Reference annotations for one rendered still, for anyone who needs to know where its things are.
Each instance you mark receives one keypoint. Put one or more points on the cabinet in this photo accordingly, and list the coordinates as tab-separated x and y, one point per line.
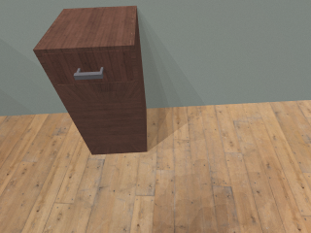
111	116

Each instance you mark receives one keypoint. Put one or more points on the handle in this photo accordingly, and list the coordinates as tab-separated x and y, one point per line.
89	75

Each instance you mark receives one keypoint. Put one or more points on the drawer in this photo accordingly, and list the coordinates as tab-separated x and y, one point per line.
117	65

